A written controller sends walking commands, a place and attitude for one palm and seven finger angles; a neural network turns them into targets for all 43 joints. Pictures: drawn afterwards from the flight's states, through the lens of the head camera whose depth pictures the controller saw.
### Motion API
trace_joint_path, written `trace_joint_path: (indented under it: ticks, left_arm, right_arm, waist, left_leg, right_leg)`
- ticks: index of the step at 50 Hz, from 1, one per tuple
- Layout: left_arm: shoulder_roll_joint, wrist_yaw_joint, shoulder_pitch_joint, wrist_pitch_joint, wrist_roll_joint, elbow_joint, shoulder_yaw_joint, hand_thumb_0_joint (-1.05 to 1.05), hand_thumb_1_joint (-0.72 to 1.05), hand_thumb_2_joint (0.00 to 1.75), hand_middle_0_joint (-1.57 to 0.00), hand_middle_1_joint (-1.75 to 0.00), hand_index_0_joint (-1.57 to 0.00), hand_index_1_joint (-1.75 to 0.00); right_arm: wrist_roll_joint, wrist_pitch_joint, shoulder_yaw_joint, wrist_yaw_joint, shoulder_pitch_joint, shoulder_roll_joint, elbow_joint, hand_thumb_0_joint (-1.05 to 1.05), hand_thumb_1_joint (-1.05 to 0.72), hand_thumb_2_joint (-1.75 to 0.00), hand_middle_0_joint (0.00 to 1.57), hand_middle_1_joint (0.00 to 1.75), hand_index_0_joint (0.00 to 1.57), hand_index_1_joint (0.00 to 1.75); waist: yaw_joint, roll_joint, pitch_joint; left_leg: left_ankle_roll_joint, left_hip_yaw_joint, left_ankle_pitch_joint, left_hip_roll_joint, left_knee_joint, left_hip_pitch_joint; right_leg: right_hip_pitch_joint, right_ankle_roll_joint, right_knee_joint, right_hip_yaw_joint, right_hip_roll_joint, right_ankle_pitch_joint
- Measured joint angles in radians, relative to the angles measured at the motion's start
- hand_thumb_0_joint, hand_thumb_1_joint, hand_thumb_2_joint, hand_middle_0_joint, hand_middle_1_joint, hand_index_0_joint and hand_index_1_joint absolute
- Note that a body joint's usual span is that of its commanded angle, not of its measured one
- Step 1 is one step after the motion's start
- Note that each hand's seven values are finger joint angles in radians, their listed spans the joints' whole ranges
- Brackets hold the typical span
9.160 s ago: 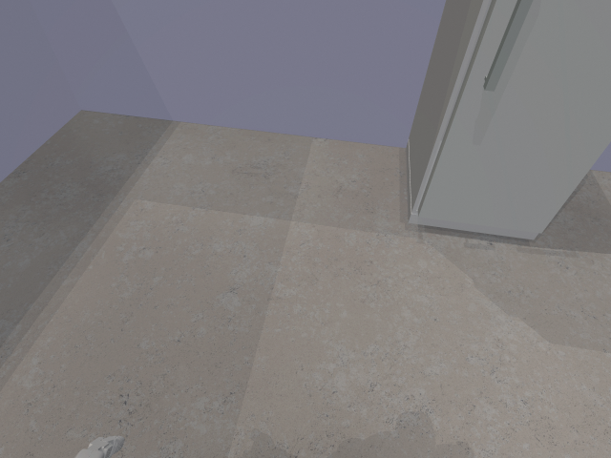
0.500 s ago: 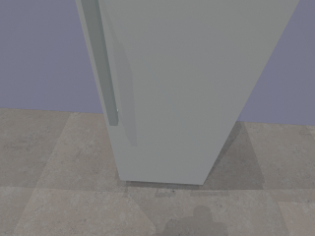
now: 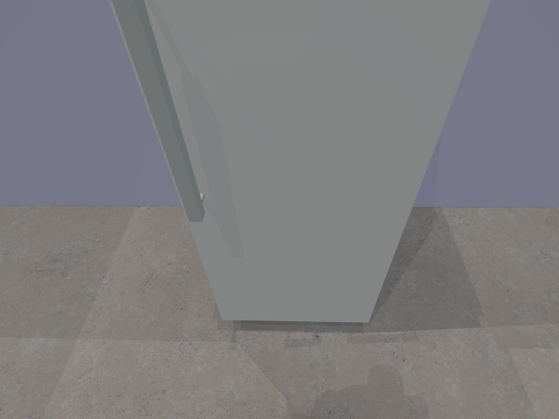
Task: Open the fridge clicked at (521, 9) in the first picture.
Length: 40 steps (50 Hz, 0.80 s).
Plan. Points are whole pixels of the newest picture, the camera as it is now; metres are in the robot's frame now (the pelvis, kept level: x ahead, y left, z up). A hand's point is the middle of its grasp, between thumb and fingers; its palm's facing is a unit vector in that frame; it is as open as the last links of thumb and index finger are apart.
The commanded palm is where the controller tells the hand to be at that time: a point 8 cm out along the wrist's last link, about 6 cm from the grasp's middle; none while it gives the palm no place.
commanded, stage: come to a stop and stand still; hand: left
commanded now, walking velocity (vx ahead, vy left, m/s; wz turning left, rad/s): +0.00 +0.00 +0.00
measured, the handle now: (173, 124) +0.53 +0.21 +0.16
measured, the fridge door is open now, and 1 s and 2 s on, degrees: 0 0 0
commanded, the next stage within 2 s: look again from close up in 0.46 s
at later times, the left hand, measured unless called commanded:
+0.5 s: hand out of the picture +0.02 +0.15 -0.17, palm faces +0.02 -0.98 -0.20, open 7.4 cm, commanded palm none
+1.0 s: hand out of the picture +0.02 +0.15 -0.17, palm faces +0.03 -0.98 -0.20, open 7.4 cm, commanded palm none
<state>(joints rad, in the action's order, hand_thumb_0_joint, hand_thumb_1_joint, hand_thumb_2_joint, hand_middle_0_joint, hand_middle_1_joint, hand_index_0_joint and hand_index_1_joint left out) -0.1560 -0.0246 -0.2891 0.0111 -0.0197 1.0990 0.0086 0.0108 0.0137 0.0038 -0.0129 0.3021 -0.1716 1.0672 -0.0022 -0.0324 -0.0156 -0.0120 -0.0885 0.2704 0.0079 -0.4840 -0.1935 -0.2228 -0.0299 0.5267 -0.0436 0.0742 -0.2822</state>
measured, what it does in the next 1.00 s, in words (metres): stands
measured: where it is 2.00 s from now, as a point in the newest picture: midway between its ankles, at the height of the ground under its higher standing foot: outside the picture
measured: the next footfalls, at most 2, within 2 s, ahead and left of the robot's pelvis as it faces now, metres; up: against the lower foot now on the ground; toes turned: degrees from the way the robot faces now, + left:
none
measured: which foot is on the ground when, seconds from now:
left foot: down 0.00-1.00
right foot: down 0.00-1.00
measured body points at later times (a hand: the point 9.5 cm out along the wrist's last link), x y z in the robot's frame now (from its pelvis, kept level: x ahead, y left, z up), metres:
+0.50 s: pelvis +0.01 -0.03 +0.00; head +0.02 -0.03 +0.45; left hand +0.02 +0.20 -0.15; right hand +0.03 -0.25 -0.16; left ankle -0.01 +0.11 -0.74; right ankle +0.00 -0.14 -0.74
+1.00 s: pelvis +0.01 -0.03 +0.00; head +0.02 -0.03 +0.45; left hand +0.02 +0.20 -0.15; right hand +0.02 -0.25 -0.16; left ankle -0.01 +0.11 -0.74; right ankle +0.00 -0.14 -0.74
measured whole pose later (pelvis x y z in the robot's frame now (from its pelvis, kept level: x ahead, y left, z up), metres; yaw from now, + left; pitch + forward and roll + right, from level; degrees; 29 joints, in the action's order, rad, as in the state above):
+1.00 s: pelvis +0.01 -0.03 +0.00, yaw +0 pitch -1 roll +1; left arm -0.17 -0.02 -0.26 0.02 -0.02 1.11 -0.01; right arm 0.01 0.02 0.00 -0.02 0.26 -0.16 1.13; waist 0.01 0.01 -0.03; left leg 0.03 -0.07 0.25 0.05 -0.42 -0.15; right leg -0.18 0.01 0.46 -0.07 0.03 -0.27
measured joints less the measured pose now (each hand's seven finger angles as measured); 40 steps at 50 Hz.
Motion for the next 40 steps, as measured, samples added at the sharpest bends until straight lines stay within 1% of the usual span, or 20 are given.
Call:
trace_joint_path:
  ticks: [10, 18, 40]
  left_arm:
    - [-0.002, 0.003, 0.016, 0.004, 0.000, -0.006, -0.003, 0.01, 0.91, 0.90, -0.21, -0.30, -0.20, -0.30]
    - [-0.009, 0.006, 0.022, 0.007, 0.001, -0.002, -0.006, 0.01, 0.91, 0.90, -0.21, -0.30, -0.20, -0.30]
    - [-0.017, 0.007, 0.035, 0.005, 0.001, 0.003, -0.014, 0.01, 0.91, 0.90, -0.20, -0.30, -0.20, -0.30]
  right_arm:
    - [-0.001, 0.004, -0.001, -0.002, -0.027, -0.001, 0.014, 0.00, -0.91, -0.90, 0.20, 0.30, 0.19, 0.30]
    - [-0.002, 0.003, -0.002, -0.005, -0.042, 0.002, 0.030, 0.00, -0.91, -0.90, 0.20, 0.30, 0.19, 0.30]
    - [-0.001, 0.004, -0.001, -0.009, -0.048, 0.013, 0.054, 0.00, -0.92, -0.90, 0.20, 0.30, 0.19, 0.30]
  waist:
    - [0.005, 0.025, -0.008]
    - [0.008, 0.034, -0.013]
    - [0.010, 0.039, -0.021]
  left_leg:
    - [0.023, 0.009, -0.016, 0.023, 0.025, 0.004]
    - [0.036, 0.018, -0.016, 0.037, 0.031, 0.011]
    - [0.043, 0.020, -0.020, 0.044, 0.055, 0.031]
  right_leg:
    - [0.003, 0.023, -0.021, -0.010, -0.024, 0.010]
    - [0.016, 0.035, -0.036, -0.020, -0.039, 0.011]
    - [0.038, 0.040, -0.061, -0.024, -0.047, 0.015]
